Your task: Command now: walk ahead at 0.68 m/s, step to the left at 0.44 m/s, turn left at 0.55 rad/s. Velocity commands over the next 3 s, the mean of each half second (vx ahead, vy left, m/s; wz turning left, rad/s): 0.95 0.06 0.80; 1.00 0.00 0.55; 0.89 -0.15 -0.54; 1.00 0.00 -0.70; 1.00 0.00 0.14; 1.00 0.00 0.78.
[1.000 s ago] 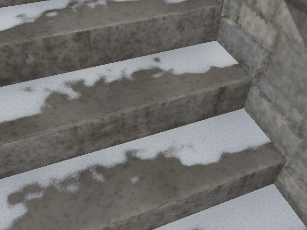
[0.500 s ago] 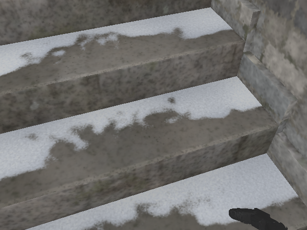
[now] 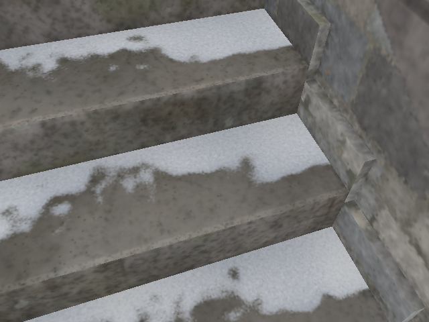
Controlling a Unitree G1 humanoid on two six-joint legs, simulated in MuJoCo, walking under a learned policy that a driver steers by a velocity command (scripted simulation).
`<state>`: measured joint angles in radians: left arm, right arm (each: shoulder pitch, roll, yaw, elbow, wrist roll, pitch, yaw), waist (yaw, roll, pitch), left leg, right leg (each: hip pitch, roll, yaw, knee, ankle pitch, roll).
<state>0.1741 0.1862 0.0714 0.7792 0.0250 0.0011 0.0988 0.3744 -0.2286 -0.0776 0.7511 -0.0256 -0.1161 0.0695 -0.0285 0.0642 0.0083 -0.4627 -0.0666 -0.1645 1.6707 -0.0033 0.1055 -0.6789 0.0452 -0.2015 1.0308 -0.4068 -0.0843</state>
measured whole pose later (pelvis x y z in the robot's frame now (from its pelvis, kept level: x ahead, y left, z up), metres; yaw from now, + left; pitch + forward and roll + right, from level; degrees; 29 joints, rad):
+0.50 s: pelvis +0.37 +0.14 +0.21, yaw +24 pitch +4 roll +1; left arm 0.05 0.13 0.00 0.52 0.10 -0.12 -0.01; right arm 0.41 -0.24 -0.07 0.85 -0.01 -0.05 0.01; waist -0.01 -0.03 -0.09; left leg -0.41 -0.24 -0.07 0.83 -0.45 0.16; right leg -0.95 -0.05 0.09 2.18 -0.19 -0.07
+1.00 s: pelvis +0.73 +0.34 +0.43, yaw +40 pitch +6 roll +2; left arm 0.62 0.20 0.03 1.13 -0.04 -0.16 0.01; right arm -0.28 -0.08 0.05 0.37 0.00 -0.05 -0.01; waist 0.04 -0.05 -0.02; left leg -1.20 -0.06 0.02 1.53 -0.44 0.15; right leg 0.11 -0.05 -0.14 0.14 -0.22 -0.07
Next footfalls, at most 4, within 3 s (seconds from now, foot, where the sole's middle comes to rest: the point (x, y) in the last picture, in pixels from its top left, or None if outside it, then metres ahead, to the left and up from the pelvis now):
0.34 left None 0.36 0.17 -0.52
0.70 right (154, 186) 0.67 0.16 -0.36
1.02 left None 0.84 0.56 -0.19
1.44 right None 1.20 0.47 -0.02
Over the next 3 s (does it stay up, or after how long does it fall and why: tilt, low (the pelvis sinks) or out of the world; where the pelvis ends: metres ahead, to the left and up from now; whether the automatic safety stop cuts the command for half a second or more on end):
stays up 2.39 0.69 1.23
